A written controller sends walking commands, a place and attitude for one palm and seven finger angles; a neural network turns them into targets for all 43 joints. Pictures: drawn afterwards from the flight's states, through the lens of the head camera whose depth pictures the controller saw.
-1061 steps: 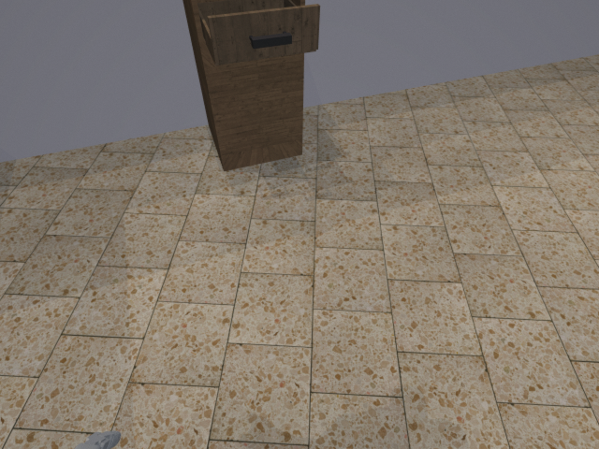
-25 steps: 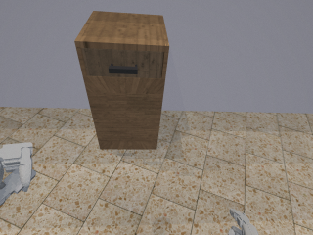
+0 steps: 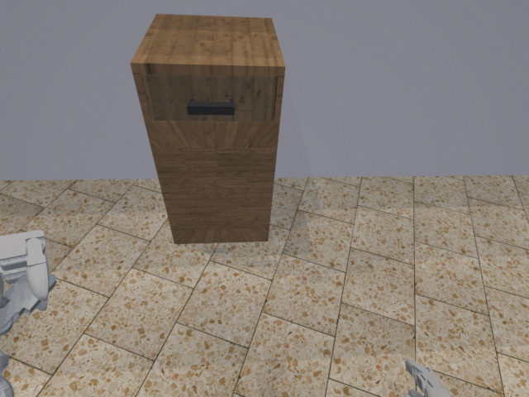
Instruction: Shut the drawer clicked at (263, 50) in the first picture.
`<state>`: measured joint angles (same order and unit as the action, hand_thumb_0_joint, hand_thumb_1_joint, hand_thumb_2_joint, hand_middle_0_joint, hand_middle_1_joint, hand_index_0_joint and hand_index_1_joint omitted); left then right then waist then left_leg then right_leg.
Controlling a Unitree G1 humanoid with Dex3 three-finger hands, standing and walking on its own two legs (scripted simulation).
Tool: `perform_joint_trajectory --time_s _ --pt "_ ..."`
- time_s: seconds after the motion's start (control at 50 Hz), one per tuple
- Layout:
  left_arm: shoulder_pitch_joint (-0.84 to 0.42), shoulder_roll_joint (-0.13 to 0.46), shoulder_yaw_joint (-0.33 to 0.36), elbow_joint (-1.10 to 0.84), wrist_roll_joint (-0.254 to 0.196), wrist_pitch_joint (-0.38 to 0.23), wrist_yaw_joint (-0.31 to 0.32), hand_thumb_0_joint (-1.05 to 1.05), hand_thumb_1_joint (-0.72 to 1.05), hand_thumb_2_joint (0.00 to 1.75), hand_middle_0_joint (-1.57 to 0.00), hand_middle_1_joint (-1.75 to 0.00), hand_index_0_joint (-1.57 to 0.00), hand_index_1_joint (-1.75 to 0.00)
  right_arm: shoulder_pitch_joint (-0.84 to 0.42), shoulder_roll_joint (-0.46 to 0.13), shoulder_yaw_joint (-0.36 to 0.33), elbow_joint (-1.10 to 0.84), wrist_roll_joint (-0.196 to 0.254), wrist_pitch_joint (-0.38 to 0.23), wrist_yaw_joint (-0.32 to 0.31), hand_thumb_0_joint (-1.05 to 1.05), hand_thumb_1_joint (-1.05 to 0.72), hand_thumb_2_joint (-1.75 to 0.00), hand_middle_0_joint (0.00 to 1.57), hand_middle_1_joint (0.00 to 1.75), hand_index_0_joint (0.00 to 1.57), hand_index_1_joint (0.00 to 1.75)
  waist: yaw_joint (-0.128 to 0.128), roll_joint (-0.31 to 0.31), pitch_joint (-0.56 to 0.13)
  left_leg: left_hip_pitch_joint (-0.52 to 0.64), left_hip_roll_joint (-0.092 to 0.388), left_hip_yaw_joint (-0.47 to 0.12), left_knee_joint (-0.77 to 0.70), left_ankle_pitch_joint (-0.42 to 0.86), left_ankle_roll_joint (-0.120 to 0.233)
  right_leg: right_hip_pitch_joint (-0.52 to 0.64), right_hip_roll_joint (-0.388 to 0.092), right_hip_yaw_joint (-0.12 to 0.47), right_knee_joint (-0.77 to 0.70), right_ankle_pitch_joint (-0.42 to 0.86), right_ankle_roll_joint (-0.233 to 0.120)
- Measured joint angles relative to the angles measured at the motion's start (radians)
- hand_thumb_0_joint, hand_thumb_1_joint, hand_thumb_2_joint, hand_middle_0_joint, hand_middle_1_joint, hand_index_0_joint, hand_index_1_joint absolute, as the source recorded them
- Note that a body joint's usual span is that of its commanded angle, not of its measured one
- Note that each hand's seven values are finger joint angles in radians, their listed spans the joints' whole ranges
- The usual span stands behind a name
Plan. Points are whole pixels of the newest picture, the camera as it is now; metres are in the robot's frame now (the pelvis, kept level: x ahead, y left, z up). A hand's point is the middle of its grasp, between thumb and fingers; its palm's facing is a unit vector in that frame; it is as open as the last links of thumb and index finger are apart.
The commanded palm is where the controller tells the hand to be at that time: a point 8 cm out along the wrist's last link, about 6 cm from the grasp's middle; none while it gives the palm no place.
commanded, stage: stop stepping back and stand still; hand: left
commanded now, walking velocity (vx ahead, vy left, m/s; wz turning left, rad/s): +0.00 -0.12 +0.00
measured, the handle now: (211, 104) +0.91 +0.19 -0.02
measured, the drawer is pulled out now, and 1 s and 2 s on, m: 0.00 0.00 0.00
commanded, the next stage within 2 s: let the arm hang, fingers relaxed in 0.50 s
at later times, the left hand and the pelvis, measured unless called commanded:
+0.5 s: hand (60, 266) +0.21 +0.23 +0.18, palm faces +0.36 -0.80 -0.47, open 3.2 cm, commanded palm +0.15 +0.28 +0.19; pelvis +0.02 +0.00 +0.02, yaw +1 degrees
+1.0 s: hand out of the picture -0.02 +0.20 -0.16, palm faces +0.06 -0.97 -0.23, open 3.6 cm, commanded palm none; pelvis -0.01 +0.00 +0.02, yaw +3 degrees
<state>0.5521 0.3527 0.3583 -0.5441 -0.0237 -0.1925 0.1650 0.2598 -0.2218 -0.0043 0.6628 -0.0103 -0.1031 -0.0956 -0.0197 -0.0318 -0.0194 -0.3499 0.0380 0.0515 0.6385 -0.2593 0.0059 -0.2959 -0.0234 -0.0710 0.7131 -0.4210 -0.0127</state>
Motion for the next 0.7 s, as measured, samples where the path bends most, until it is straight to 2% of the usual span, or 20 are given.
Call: perform_joint_trajectory --time_s 0.06,0.1,0.14,0.18,0.22,0.26,0.3,0.32,0.36,0.42,0.6,0.62,0.64,0.7 --pt "0.014 0.026 0.020 -0.019 0.004 0.001 -0.005 0.01 0.88 0.89 -1.41 -1.59 -1.41 -1.60 -0.013 0.039 0.012 -0.012 -0.003 -0.019 0.017 0.01 -0.90 -0.90 0.20 0.30 0.20 0.30 -0.012 -0.011 0.022 0.015 -0.011 0.000 -0.032 0.013 -0.004 -0.034 0.021 0.025 0.073 -0.046 0.003" --pt "0.049 0.047 0.031 -0.050 0.003 -0.003 -0.006 0.01 0.88 0.89 -1.41 -1.59 -1.40 -1.60 -0.011 0.058 0.027 -0.030 -0.003 -0.024 0.032 0.01 -0.90 -0.90 0.20 0.30 0.20 0.30 -0.013 -0.004 0.029 0.018 -0.007 -0.005 -0.048 0.022 -0.011 -0.002 0.029 0.011 -0.033 -0.012 0.002" --pt "0.083 0.061 0.038 -0.077 0.002 -0.016 -0.009 0.01 0.88 0.89 -1.41 -1.59 -1.40 -1.60 -0.012 0.066 0.037 -0.045 -0.003 -0.017 0.044 0.01 -0.90 -0.90 0.20 0.30 0.20 0.30 -0.007 0.014 0.035 0.001 0.005 -0.013 -0.019 -0.001 -0.017 0.016 0.042 0.002 -0.109 0.111 -0.021" --pt "0.097 0.056 0.026 -0.079 -0.003 -0.022 -0.015 0.01 0.88 0.89 -1.41 -1.59 -1.40 -1.60 -0.016 0.064 0.036 -0.033 -0.001 -0.005 0.051 0.01 -0.90 -0.90 0.20 0.30 0.20 0.30 0.004 0.036 0.033 -0.029 0.006 -0.032 0.063 -0.062 -0.015 0.017 0.054 -0.007 -0.119 0.127 -0.042" --pt "0.099 0.035 0.009 -0.064 -0.007 -0.021 -0.015 0.01 0.88 0.89 -1.41 -1.59 -1.41 -1.60 -0.018 0.056 0.032 -0.016 0.004 0.010 0.053 0.01 -0.90 -0.90 0.20 0.30 0.21 0.30 0.016 0.044 0.027 -0.044 -0.005 -0.035 0.137 -0.086 -0.012 0.031 0.055 -0.006 -0.146 0.123 -0.046" --pt "0.100 0.016 0.000 -0.042 -0.007 -0.022 -0.011 0.01 0.88 0.89 -1.41 -1.59 -1.41 -1.60 -0.020 0.045 0.031 -0.007 0.006 0.016 0.047 0.01 -0.90 -0.90 0.20 0.30 0.21 0.30 0.020 0.044 0.025 -0.015 -0.011 -0.019 0.089 -0.072 -0.007 0.046 0.049 -0.003 -0.166 0.124 -0.041" --pt "0.100 0.005 -0.005 -0.029 -0.008 -0.019 -0.007 0.01 0.88 0.89 -1.41 -1.59 -1.41 -1.60 -0.020 0.030 0.028 -0.011 0.007 0.013 0.039 0.01 -0.90 -0.90 0.20 0.30 0.21 0.30 0.020 0.052 0.029 0.048 -0.005 -0.013 -0.040 0.009 0.002 0.054 0.050 -0.010 -0.161 0.115 -0.032" --pt "0.093 0.004 -0.007 -0.021 -0.009 -0.017 -0.007 0.01 0.88 0.89 -1.41 -1.59 -1.41 -1.60 -0.026 0.026 0.023 -0.009 0.008 0.012 0.034 0.01 -0.90 -0.90 0.20 0.30 0.21 0.30 0.021 0.048 0.035 0.067 -0.009 -0.012 -0.067 -0.010 0.003 0.057 0.046 -0.010 -0.153 0.107 -0.028" --pt "0.075 0.006 -0.010 -0.006 -0.005 -0.009 -0.008 0.01 0.88 0.89 -1.41 -1.59 -1.41 -1.60 -0.040 0.025 0.018 -0.009 0.010 0.013 0.027 0.01 -0.90 -0.90 0.20 0.30 0.20 0.30 0.030 0.030 0.047 0.086 -0.022 -0.002 -0.086 -0.019 0.005 0.067 0.033 -0.001 -0.157 0.105 -0.023" --pt "0.063 0.020 -0.006 -0.013 0.000 -0.006 -0.011 0.01 0.88 0.89 -1.41 -1.59 -1.40 -1.60 -0.060 0.023 0.018 -0.033 0.009 0.003 0.026 0.01 -0.90 -0.90 0.20 0.30 0.20 0.30 0.028 0.019 0.057 0.097 -0.029 0.002 -0.115 -0.001 0.004 0.074 0.027 0.002 -0.178 0.117 -0.018" --pt "0.105 0.036 -0.005 -0.025 -0.018 -0.023 -0.021 0.01 0.88 0.89 -1.41 -1.59 -1.40 -1.60 -0.103 0.023 0.016 -0.081 0.016 0.018 0.033 0.01 -0.90 -0.90 0.20 0.30 0.20 0.30 0.014 0.043 0.046 0.090 -0.007 -0.001 -0.141 0.019 -0.003 0.089 0.052 0.001 -0.255 0.165 -0.025" --pt "0.075 0.043 -0.029 0.034 0.001 -0.035 -0.039 0.01 0.88 0.89 -1.41 -1.59 -1.40 -1.60 -0.104 0.010 0.008 -0.061 0.017 -0.001 0.052 0.01 -0.90 -0.90 0.20 0.30 0.20 0.30 0.019 0.052 0.036 0.071 -0.010 -0.006 -0.126 0.021 -0.001 0.075 0.048 -0.004 -0.245 0.165 -0.023" --pt "0.017 0.050 -0.074 0.137 0.017 -0.022 -0.070 0.01 0.89 0.89 -1.41 -1.59 -1.40 -1.60 -0.108 -0.013 0.000 -0.035 0.019 -0.005 0.075 0.01 -0.90 -0.90 0.20 0.30 0.20 0.30 0.029 0.068 0.025 0.051 -0.014 -0.010 -0.106 0.017 0.001 0.056 0.044 -0.010 -0.224 0.158 -0.022" --pt "-0.165 0.014 -0.205 0.551 0.046 0.097 -0.135 0.00 0.89 0.89 -1.38 -1.57 -1.38 -1.58 -0.131 -0.070 -0.009 0.050 0.011 0.046 0.108 0.00 -0.90 -0.90 0.20 0.30 0.20 0.30 0.040 0.111 -0.003 0.009 -0.030 -0.019 -0.054 -0.005 0.013 0.011 0.025 -0.019 -0.152 0.126 -0.016"
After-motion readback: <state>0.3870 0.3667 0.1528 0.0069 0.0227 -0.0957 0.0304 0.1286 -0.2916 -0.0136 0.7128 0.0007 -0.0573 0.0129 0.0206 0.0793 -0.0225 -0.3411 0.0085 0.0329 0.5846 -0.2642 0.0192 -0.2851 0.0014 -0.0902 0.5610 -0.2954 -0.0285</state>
